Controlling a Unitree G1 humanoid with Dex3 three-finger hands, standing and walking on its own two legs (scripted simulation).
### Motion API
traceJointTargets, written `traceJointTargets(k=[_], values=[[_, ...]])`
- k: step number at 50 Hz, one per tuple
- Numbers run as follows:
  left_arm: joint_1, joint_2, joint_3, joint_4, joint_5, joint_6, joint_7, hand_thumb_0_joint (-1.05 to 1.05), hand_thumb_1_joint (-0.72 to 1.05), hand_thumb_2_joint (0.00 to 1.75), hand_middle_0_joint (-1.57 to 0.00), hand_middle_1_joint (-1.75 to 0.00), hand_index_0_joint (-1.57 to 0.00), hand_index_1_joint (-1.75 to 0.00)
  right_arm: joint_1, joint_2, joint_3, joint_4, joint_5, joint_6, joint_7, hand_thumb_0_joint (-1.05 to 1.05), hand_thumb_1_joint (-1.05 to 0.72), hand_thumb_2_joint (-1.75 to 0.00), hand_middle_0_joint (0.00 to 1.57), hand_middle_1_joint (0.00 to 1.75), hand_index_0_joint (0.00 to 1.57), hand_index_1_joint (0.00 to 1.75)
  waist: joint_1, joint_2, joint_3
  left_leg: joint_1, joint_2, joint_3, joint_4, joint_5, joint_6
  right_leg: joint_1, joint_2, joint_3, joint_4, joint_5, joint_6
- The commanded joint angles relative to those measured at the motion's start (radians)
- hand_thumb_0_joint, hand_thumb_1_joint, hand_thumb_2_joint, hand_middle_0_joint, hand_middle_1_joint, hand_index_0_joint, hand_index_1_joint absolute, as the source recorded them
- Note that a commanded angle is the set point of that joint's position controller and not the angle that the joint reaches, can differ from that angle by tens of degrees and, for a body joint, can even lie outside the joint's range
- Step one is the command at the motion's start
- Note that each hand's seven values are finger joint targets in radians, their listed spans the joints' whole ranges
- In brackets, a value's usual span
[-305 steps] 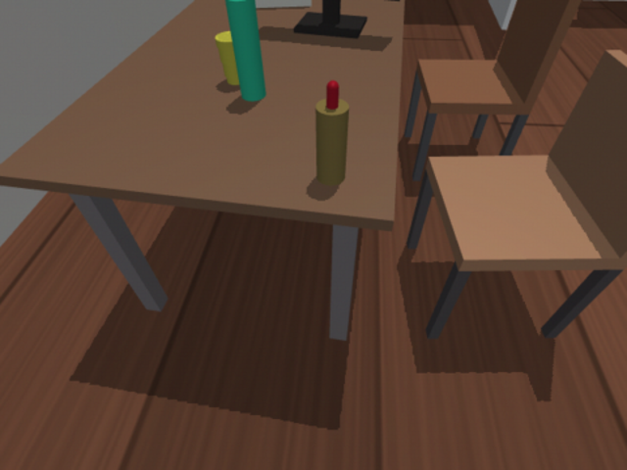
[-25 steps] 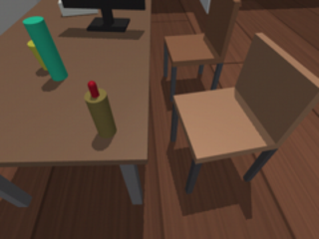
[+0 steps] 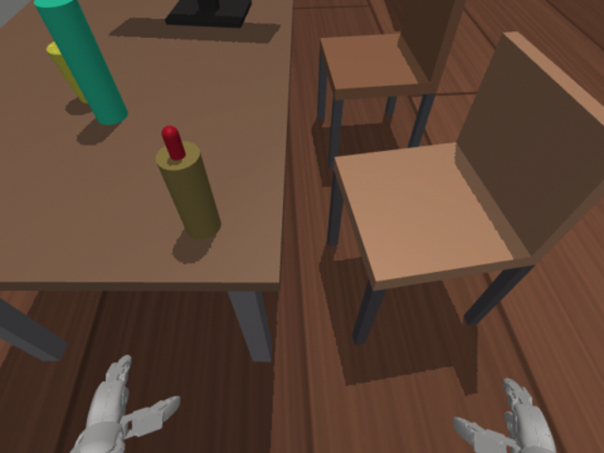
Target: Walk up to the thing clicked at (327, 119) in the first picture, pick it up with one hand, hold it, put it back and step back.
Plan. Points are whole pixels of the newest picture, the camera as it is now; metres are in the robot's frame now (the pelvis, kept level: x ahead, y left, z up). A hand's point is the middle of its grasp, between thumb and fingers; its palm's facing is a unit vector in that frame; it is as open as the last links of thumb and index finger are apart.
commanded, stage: rise first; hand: left
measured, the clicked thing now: (188, 184) +0.47 +0.21 +0.06
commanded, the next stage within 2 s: go down in 1.42 s
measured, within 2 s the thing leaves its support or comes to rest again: neither
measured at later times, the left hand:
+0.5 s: hand (118, 376) +0.20 +0.25 +0.00, palm faces +0.31 -0.87 -0.38, open 17.4 cm
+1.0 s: hand (97, 372) +0.19 +0.24 +0.07, palm faces +0.32 -0.85 -0.41, open 17.6 cm
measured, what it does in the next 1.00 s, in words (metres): stands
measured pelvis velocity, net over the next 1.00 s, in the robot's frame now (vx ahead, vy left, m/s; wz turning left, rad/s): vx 0.01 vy -0.02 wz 0.04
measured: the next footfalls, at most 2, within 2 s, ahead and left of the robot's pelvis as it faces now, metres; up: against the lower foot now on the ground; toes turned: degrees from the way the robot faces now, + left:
none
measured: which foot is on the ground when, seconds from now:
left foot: down 0.00-1.00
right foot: down 0.00-1.00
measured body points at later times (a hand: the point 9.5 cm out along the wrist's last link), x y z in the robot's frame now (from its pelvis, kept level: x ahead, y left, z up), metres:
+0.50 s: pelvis +0.02 -0.02 +0.00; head +0.02 -0.04 +0.45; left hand +0.18 +0.30 +0.03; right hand +0.18 -0.28 -0.09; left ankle +0.02 +0.11 -0.74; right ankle -0.01 -0.14 -0.74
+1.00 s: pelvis +0.01 -0.02 +0.00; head +0.01 -0.04 +0.45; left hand +0.16 +0.28 +0.10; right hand +0.18 -0.28 -0.09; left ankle +0.02 +0.11 -0.74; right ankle -0.01 -0.14 -0.74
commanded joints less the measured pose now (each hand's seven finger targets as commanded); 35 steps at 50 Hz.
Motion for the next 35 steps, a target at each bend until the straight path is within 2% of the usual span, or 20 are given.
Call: traceJointTargets(k=[1, 2, 5, 7, 9, 10, 12, 13, 15, 17, 19, 23, 24, 25, 27, 28, 32, 33, 34, 35], values=[[0.111, 0.185, 0.091, -0.212, -0.004, -0.012, 0.023, 0.00, -0.12, 0.07, -0.03, -0.03, -0.06, -0.01, 0.100, -0.135, -0.043, -0.147, -0.006, 0.002, -0.008, 0.00, 0.21, -0.10, 0.05, 0.05, 0.05, 0.05, 0.025, 0.045, -0.227, 0.153, -0.012, 0.011, -0.062, 0.269, -0.013, 0.077, 0.035, -0.039, -0.062, 0.260, -0.035], [0.083, 0.165, 0.070, -0.267, -0.007, -0.011, 0.023, 0.00, -0.17, 0.07, -0.04, -0.04, -0.06, -0.02, 0.064, -0.133, -0.040, -0.191, -0.004, 0.002, -0.009, 0.00, 0.24, -0.09, 0.05, 0.05, 0.05, 0.05, 0.019, 0.053, -0.195, 0.148, -0.012, 0.013, -0.073, 0.236, -0.013, 0.060, 0.032, -0.036, -0.071, 0.230, -0.034], [0.059, 0.175, 0.079, -0.365, -0.008, -0.016, 0.029, 0.00, -0.36, 0.05, -0.04, -0.04, -0.04, -0.04, 0.010, -0.111, -0.014, -0.269, -0.005, -0.003, -0.016, 0.00, 0.39, -0.06, 0.05, 0.05, 0.05, 0.05, 0.025, 0.028, -0.137, 0.125, -0.014, 0.015, -0.095, 0.138, -0.002, 0.045, 0.021, -0.032, -0.099, 0.146, -0.031], [0.052, 0.205, 0.099, -0.462, -0.005, -0.026, 0.037, 0.00, -0.47, 0.03, -0.04, -0.03, -0.03, -0.04, 0.020, -0.107, -0.007, -0.325, -0.008, -0.010, -0.022, 0.00, 0.48, -0.03, 0.05, 0.05, 0.05, 0.05, 0.023, 0.035, -0.164, 0.151, -0.017, 0.017, -0.094, 0.147, 0.002, 0.064, 0.014, -0.026, -0.105, 0.160, -0.028], [0.074, 0.213, 0.107, -0.531, -0.002, -0.031, 0.041, 0.00, -0.52, 0.02, -0.04, -0.03, -0.03, -0.04, 0.053, -0.143, -0.027, -0.400, -0.012, -0.016, -0.032, 0.00, 0.53, -0.02, 0.05, 0.05, 0.05, 0.05, 0.010, 0.003, -0.178, 0.176, -0.014, 0.015, -0.092, 0.172, 0.005, 0.086, 0.018, -0.027, -0.103, 0.191, -0.025], [0.073, 0.207, 0.110, -0.592, -0.004, -0.038, 0.042, 0.00, -0.53, 0.01, -0.04, -0.03, -0.03, -0.04, 0.038, -0.131, -0.014, -0.446, -0.011, -0.022, -0.033, 0.00, 0.54, -0.01, 0.05, 0.05, 0.05, 0.05, 0.017, 0.017, -0.193, 0.191, -0.015, 0.016, -0.092, 0.189, 0.003, 0.104, 0.017, -0.029, -0.099, 0.205, -0.026], [0.128, 0.233, 0.152, -0.622, -0.002, -0.040, 0.047, 0.00, -0.53, 0.01, -0.04, -0.04, -0.03, -0.04, 0.110, -0.133, -0.026, -0.429, -0.017, -0.020, -0.037, 0.00, 0.55, -0.01, 0.05, 0.05, 0.05, 0.05, 0.023, 0.019, -0.158, 0.195, -0.016, 0.015, -0.094, 0.210, 0.003, 0.105, 0.019, -0.034, -0.102, 0.221, -0.027], [0.133, 0.196, 0.122, -0.665, -0.002, -0.041, 0.043, 0.00, -0.54, 0.02, -0.04, -0.04, -0.04, -0.05, 0.079, -0.096, 0.003, -0.452, -0.016, -0.022, -0.034, 0.00, 0.55, -0.02, 0.05, 0.05, 0.05, 0.05, 0.029, 0.024, -0.155, 0.197, -0.020, 0.017, -0.093, 0.218, 0.004, 0.110, 0.016, -0.034, -0.104, 0.231, -0.026], [0.179, 0.216, 0.157, -0.679, -0.002, -0.038, 0.044, 0.00, -0.54, 0.02, -0.04, -0.04, -0.03, -0.05, 0.114, -0.121, -0.027, -0.422, -0.021, -0.018, -0.037, 0.00, 0.56, -0.01, 0.05, 0.05, 0.05, 0.05, 0.025, 0.017, -0.112, 0.192, -0.022, 0.019, -0.100, 0.198, 0.008, 0.099, 0.011, -0.034, -0.112, 0.219, -0.024], [0.229, 0.183, 0.147, -0.726, -0.006, -0.040, 0.034, 0.00, -0.52, 0.02, -0.03, -0.03, -0.03, -0.04, 0.160, -0.108, -0.033, -0.413, -0.022, -0.014, -0.031, 0.00, 0.57, -0.01, 0.05, 0.05, 0.05, 0.05, 0.021, 0.022, -0.108, 0.207, -0.021, 0.022, -0.104, 0.205, 0.008, 0.107, 0.012, -0.036, -0.114, 0.229, -0.024], [0.247, 0.197, 0.168, -0.774, -0.008, -0.047, 0.027, 0.00, -0.53, 0.01, -0.04, -0.03, -0.03, -0.04, 0.179, -0.122, -0.050, -0.421, -0.020, -0.012, -0.028, 0.00, 0.57, -0.01, 0.05, 0.05, 0.05, 0.05, 0.017, 0.013, -0.099, 0.216, -0.017, 0.019, -0.108, 0.219, 0.007, 0.100, 0.018, -0.042, -0.114, 0.240, -0.025], [0.250, 0.193, 0.179, -0.852, -0.014, -0.057, 0.013, 0.00, -0.53, 0.01, -0.04, -0.03, -0.03, -0.03, 0.129, -0.088, -0.035, -0.367, -0.023, -0.008, -0.016, 0.00, 0.57, -0.01, 0.05, 0.05, 0.05, 0.05, 0.031, 0.021, -0.066, 0.210, -0.017, 0.014, -0.111, 0.214, 0.009, 0.101, 0.015, -0.047, -0.117, 0.232, -0.024], [0.275, 0.175, 0.158, -0.889, -0.012, -0.063, 0.008, 0.00, -0.53, 0.01, -0.04, -0.03, -0.03, -0.04, 0.101, -0.064, -0.022, -0.361, -0.022, -0.008, -0.013, 0.00, 0.57, -0.01, 0.05, 0.05, 0.05, 0.05, 0.044, 0.040, -0.073, 0.210, -0.021, 0.016, -0.112, 0.227, 0.009, 0.105, 0.009, -0.044, -0.113, 0.248, -0.024], [0.278, 0.160, 0.145, -0.905, -0.011, -0.068, 0.003, 0.00, -0.53, 0.01, -0.04, -0.03, -0.03, -0.04, 0.090, -0.077, -0.033, -0.381, -0.024, -0.012, -0.013, 0.00, 0.57, -0.01, 0.05, 0.05, 0.05, 0.05, 0.030, 0.007, -0.087, 0.227, -0.019, 0.016, -0.108, 0.234, 0.012, 0.109, 0.011, -0.043, -0.114, 0.261, -0.019], [0.281, 0.206, 0.194, -0.932, -0.011, -0.079, 0.009, 0.00, -0.54, 0.01, -0.04, -0.03, -0.04, -0.04, 0.082, -0.112, -0.057, -0.372, -0.031, -0.010, -0.018, 0.00, 0.56, -0.01, 0.05, 0.05, 0.05, 0.05, 0.034, 0.009, -0.094, 0.226, -0.016, 0.012, -0.106, 0.239, 0.010, 0.123, 0.014, -0.046, -0.113, 0.260, -0.020], [0.276, 0.215, 0.206, -0.950, -0.010, -0.083, 0.006, 0.00, -0.54, 0.01, -0.04, -0.03, -0.03, -0.04, 0.087, -0.094, -0.043, -0.337, -0.031, -0.006, -0.016, 0.00, 0.56, -0.01, 0.05, 0.05, 0.05, 0.05, 0.045, 0.021, -0.080, 0.222, -0.015, 0.011, -0.112, 0.232, 0.008, 0.116, 0.016, -0.049, -0.113, 0.247, -0.024], [0.315, 0.221, 0.224, -0.994, -0.009, -0.099, 0.004, 0.00, -0.55, 0.01, -0.04, -0.04, -0.04, -0.04, 0.048, -0.119, -0.071, -0.345, -0.038, -0.011, -0.020, 0.00, 0.55, -0.02, 0.05, 0.05, 0.05, 0.05, 0.047, 0.000, -0.104, 0.226, -0.022, 0.011, -0.103, 0.224, 0.014, 0.141, 0.007, -0.047, -0.122, 0.246, -0.017], [0.318, 0.204, 0.208, -1.011, -0.010, -0.106, 0.000, 0.00, -0.54, 0.01, -0.04, -0.04, -0.04, -0.04, 0.031, -0.109, -0.053, -0.381, -0.035, -0.014, -0.018, 0.00, 0.55, -0.02, 0.05, 0.05, 0.05, 0.05, 0.044, -0.018, -0.095, 0.221, -0.022, 0.010, -0.105, 0.213, 0.015, 0.138, 0.009, -0.047, -0.123, 0.235, -0.017], [0.325, 0.210, 0.219, -1.026, -0.010, -0.115, 0.000, 0.00, -0.55, 0.01, -0.04, -0.03, -0.03, -0.04, 0.040, -0.104, -0.060, -0.349, -0.034, -0.012, -0.018, 0.00, 0.56, -0.01, 0.05, 0.05, 0.05, 0.05, 0.054, 0.010, -0.085, 0.221, -0.023, 0.012, -0.107, 0.207, 0.014, 0.134, 0.007, -0.046, -0.122, 0.225, -0.019], [0.327, 0.205, 0.211, -1.024, -0.009, -0.118, -0.002, 0.00, -0.54, 0.02, -0.04, -0.04, -0.04, -0.04, 0.067, -0.136, -0.093, -0.344, -0.037, -0.010, -0.021, 0.00, 0.56, -0.02, 0.05, 0.05, 0.05, 0.05, 0.036, 0.008, -0.075, 0.224, -0.022, 0.012, -0.109, 0.207, 0.013, 0.122, 0.008, -0.046, -0.123, 0.226, -0.019]])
